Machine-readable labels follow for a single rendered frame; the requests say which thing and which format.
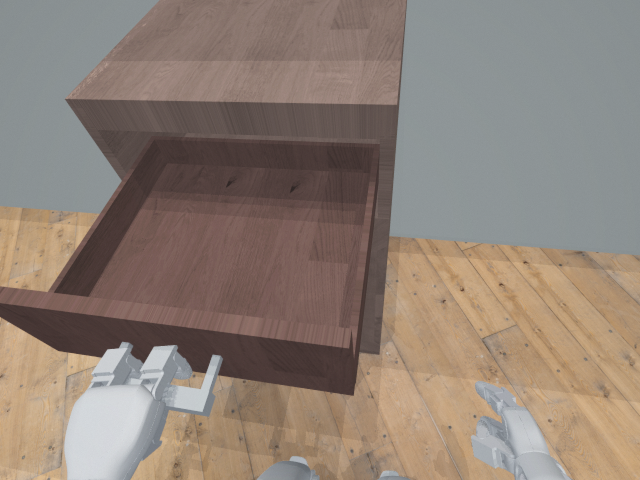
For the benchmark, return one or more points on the right robot hand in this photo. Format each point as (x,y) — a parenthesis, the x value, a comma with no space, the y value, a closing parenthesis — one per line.
(499,444)

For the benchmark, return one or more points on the drawer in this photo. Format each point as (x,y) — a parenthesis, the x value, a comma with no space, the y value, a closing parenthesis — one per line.
(254,250)

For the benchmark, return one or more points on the right robot forearm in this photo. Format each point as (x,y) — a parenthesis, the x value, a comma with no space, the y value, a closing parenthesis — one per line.
(538,466)

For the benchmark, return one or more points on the handle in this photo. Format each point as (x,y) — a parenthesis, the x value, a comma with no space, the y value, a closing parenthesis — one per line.
(186,399)

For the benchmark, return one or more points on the left robot hand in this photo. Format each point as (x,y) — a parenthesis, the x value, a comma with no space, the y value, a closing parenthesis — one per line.
(112,426)

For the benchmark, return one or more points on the robot left shin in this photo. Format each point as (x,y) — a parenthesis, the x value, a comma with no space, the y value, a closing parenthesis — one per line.
(299,459)

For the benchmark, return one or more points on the cabinet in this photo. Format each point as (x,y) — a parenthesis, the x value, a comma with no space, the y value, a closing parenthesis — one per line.
(288,70)

